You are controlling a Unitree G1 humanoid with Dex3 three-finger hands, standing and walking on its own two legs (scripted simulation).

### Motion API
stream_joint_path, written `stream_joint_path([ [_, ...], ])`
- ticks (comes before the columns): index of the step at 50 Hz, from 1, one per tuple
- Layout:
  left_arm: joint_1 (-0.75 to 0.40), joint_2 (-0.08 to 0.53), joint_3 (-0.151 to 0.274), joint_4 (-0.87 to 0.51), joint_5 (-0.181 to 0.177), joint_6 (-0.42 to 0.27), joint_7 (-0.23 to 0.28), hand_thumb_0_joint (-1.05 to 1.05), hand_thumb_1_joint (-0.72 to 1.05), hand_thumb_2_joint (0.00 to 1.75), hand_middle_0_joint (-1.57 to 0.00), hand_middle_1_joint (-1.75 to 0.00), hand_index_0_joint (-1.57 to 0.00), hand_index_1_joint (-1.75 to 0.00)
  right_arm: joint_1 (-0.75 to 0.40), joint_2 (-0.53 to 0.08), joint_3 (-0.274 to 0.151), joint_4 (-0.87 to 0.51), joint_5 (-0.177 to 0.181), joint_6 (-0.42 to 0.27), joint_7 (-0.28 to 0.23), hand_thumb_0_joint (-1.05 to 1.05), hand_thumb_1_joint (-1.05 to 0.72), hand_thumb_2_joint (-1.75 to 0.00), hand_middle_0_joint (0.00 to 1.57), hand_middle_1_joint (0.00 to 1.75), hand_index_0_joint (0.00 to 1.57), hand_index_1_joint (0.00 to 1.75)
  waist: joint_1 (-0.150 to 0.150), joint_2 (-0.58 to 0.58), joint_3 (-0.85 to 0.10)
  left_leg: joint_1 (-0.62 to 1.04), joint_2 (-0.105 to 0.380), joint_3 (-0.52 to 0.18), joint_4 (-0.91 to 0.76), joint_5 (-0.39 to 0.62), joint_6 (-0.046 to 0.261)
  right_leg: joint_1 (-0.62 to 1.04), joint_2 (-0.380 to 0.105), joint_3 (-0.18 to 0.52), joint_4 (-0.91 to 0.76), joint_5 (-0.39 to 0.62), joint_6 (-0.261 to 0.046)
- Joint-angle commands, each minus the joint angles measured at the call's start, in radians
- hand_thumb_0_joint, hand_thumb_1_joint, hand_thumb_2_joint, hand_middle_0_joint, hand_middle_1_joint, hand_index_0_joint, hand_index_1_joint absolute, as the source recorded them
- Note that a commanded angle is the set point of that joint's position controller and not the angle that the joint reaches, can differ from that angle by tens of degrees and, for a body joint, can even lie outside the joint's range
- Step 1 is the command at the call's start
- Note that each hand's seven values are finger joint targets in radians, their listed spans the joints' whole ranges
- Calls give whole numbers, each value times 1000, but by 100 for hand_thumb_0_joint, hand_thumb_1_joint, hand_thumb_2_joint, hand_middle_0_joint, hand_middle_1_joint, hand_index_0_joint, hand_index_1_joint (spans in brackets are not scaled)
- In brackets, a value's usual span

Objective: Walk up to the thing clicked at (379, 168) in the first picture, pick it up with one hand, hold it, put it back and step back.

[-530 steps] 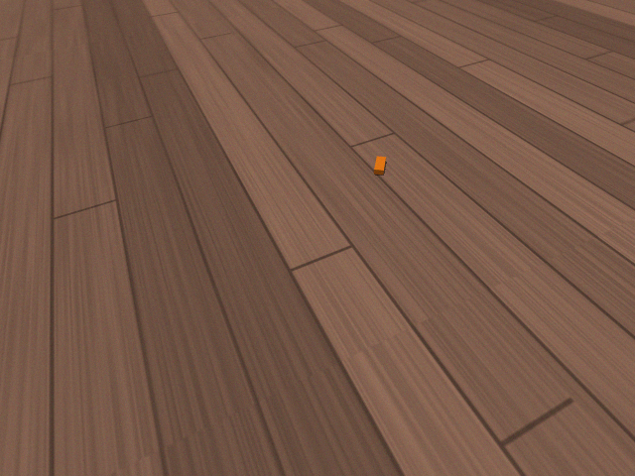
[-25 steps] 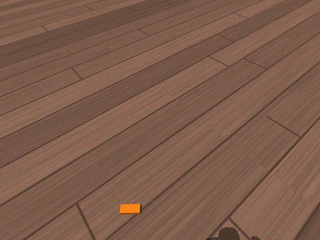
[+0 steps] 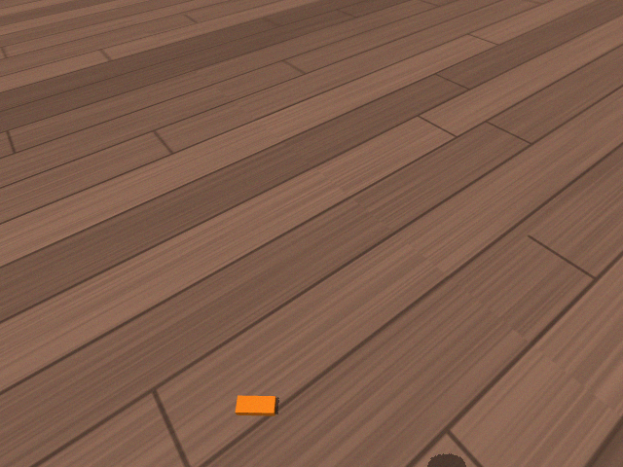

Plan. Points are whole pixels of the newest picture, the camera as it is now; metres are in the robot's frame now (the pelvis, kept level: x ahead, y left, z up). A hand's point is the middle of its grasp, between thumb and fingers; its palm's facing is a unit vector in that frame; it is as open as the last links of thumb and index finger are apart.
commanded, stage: walk up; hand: left
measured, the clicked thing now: (256, 405) +0.44 +0.24 -0.76
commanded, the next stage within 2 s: stand in 0.24 s
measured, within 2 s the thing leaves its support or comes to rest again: neither
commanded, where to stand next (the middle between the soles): +0.05 +0.01 m, yaw -1 degrees
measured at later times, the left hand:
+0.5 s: hand out of the picture +0.06 +0.25 -0.15, palm faces -0.03 -0.94 -0.34, open 7.4 cm
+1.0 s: hand out of the picture +0.06 +0.23 -0.15, palm faces -0.04 -0.94 -0.35, open 7.4 cm
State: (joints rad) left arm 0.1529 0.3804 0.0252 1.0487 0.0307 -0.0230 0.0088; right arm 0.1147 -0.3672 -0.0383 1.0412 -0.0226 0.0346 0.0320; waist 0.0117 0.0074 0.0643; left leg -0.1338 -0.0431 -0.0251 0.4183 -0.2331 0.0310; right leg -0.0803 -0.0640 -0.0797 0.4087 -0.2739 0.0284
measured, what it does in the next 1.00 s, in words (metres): stands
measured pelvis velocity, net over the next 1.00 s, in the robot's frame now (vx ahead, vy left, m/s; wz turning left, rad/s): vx -0.02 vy -0.02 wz -0.01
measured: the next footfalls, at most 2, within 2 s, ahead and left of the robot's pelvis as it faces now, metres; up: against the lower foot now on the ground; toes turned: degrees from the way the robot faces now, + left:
none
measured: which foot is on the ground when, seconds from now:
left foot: down 0.00-1.00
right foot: down 0.00-1.00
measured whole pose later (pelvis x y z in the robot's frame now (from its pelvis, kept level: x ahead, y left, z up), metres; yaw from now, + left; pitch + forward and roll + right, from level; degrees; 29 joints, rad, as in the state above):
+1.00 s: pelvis -0.02 -0.02 +0.01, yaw -1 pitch -2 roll +0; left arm 0.13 0.35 0.00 1.12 0.02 -0.01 -0.01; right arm 0.12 -0.35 0.01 1.14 -0.01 -0.01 0.00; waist -0.01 0.01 0.04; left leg -0.11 0.00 -0.02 0.30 -0.15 0.00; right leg -0.06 -0.02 -0.08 0.30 -0.19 0.00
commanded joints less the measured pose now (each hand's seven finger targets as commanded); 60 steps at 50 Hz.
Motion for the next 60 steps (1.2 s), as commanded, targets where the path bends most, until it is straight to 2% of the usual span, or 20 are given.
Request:
stream_joint_path([
  [1, -25, 236, 50, -65, -6, -24, 20, 0, 90, 90, -20, -30, -20, -30, -62, -212, -44, -85, 4, -23, -12, 0, -90, -90, 20, 30, 20, 30, 6, 11, -61, -53, 120, -119, -66, 216, 30, 48, -94, 95, -59, 174, -73],
  [7, -24, 226, 48, -65, -5, -22, 17, 0, 90, 90, -20, -30, -20, -30, -63, -219, -46, -87, 4, -26, -13, 0, -90, -90, 20, 30, 20, 30, 5, 28, -64, -69, 135, -150, -92, 189, 43, 48, -74, 69, -46, 134, -64],
  [11, -11, 233, 52, -56, -5, -27, 19, 0, 90, 90, -20, -30, -20, -30, -58, -208, -45, -85, 6, -25, -14, 0, -90, -90, 20, 30, 20, 30, 8, 2, -82, -62, 120, -129, -47, 241, 29, 69, -98, 92, -69, 186, -75],
  [12, -41, 180, 23, -34, -19, -16, 12, 0, 90, 90, -20, -30, -20, -30, -52, -178, -19, -61, 21, -42, -26, 0, -90, -90, 20, 30, 20, 30, -19, -36, -83, 10, 151, -135, -101, 278, 18, 0, -99, 91, -100, 211, -57],
  [13, -53, 170, 22, -39, -19, -11, 9, 0, 90, 90, -20, -30, -20, -30, -45, -191, -20, -55, 21, -50, -30, 0, -90, -90, 20, 30, 20, 30, -20, -23, -69, 19, 157, -142, -106, 313, 14, 2, -89, 84, -103, 210, -47],
  [14, -45, 168, 20, -38, -22, -10, 7, 0, 90, 90, -20, -30, -20, -30, -46, -205, -20, -46, 20, -55, -32, 0, -90, -90, 20, 30, 20, 30, -12, -11, -83, 34, 163, -144, -101, 327, 16, 12, -87, 85, -107, 209, -42],
  [17, -43, 180, 21, -23, -22, -9, 6, 0, 90, 90, -20, -30, -20, -30, -39, -200, -15, -28, 17, -61, -37, 0, -90, -90, 20, 30, 20, 30, -17, -4, -95, 44, 162, -127, -103, 374, 5, 37, -89, 83, -118, 236, -38],
  [21, -35, 183, 20, -1, -19, -9, 3, 0, 90, 90, -20, -30, -20, -30, -49, -199, -7, -14, 18, -62, -40, 0, -90, -90, 20, 30, 20, 30, -11, 7, -88, 20, 161, -124, -134, 290, 1, 58, -89, 89, -137, 194, -36],
  [27, -44, 183, 19, 11, -18, -10, 3, 0, 90, 90, -20, -30, -20, -30, -58, -192, -1, 5, 17, -70, -43, 0, -90, -90, 20, 30, 20, 30, -7, 6, -94, 40, 164, -113, -138, 330, -7, 52, -95, 95, -141, 227, -40],
  [30, -46, 175, 18, 17, -18, -10, 3, 0, 90, 90, -20, -30, -20, -30, -53, -192, 1, 12, 18, -68, -43, 0, -90, -90, 20, 30, 20, 30, -12, 2, -72, 15, 160, -110, -146, 273, -7, 48, -94, 102, -156, 190, -38],
  [33, -50, 174, 19, 16, -16, -8, 1, 0, 90, 90, -20, -30, -20, -30, -46, -194, 2, 19, 15, -70, -44, 0, -90, -90, 20, 30, 20, 30, -12, 6, -84, 9, 161, -109, -153, 260, -10, 60, -95, 101, -153, 188, -40],
  [35, -51, 174, 18, 19, -18, -9, 2, 0, 90, 90, -20, -30, -20, -30, -55, -191, 2, 19, 16, -71, -44, 0, -90, -90, 20, 30, 20, 30, -8, -1, -80, 17, 163, -111, -149, 286, -12, 50, -94, 101, -153, 200, -41],
  [43, -59, 175, 18, 19, -18, -11, 2, 0, 90, 90, -20, -30, -20, -30, -43, -191, 6, 30, 15, -69, -43, 0, -90, -90, 20, 30, 20, 30, -12, -15, -78, 17, 163, -103, -145, 252, -14, 38, -95, 110, -167, 197, -42],
  [46, -59, 173, 16, 25, -19, -9, 0, 0, 90, 90, -20, -30, -20, -30, -44, -193, 7, 34, 14, -67, -42, 0, -90, -90, 20, 30, 20, 30, -12, -14, -49, 1, 162, -107, -159, 188, -16, 12, -89, 112, -179, 134, -42],
  [50, -63, 180, 17, 23, -17, -10, 0, 0, 90, 90, -20, -30, -20, -30, -40, -194, 7, 35, 12, -66, -42, 0, -90, -90, 20, 30, 20, 30, -12, -12, -55, -2, 165, -106, -156, 184, -16, 12, -91, 117, -179, 134, -48],
  [55, -53, 185, 18, 31, -16, -8, -3, 0, 90, 90, -20, -30, -20, -30, -32, -192, 8, 38, 13, -65, -40, 0, -90, -90, 20, 30, 20, 30, -13, -2, -49, -4, 160, -105, -166, 107, -14, -12, -85, 121, -190, 73, -47],
  [58, -65, 182, 18, 29, -19, -10, -3, 0, 90, 90, -20, -30, -20, -30, -24, -194, 8, 41, 13, -64, -39, 0, -90, -90, 20, 30, 20, 30, -16, -18, -57, -6, 160, -104, -158, 132, -14, -4, -88, 130, -193, 93, -47],
  [60, -60, 182, 17, 29, -20, -12, -3, 0, 90, 90, -20, -30, -20, -30, -24, -194, 8, 38, 12, -66, -40, 0, -90, -90, 20, 30, 20, 30, -16, -16, -77, 9, 165, -102, -150, 197, -16, 14, -92, 129, -178, 160, -51],
])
